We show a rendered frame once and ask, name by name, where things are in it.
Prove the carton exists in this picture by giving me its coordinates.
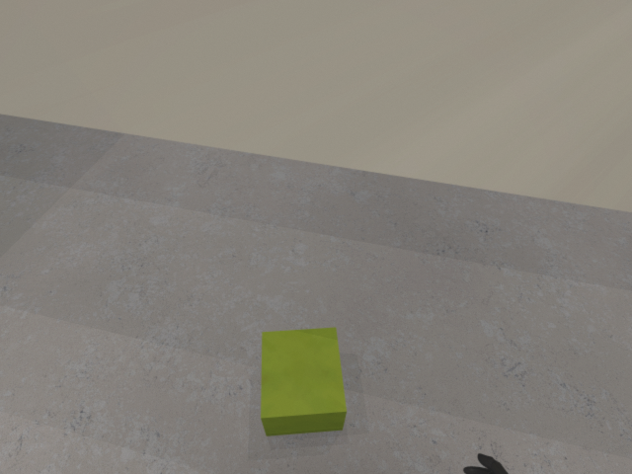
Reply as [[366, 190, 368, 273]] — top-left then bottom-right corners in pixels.
[[261, 327, 347, 436]]

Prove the right robot hand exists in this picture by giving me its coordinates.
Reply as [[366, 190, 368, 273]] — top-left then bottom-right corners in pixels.
[[463, 453, 509, 474]]

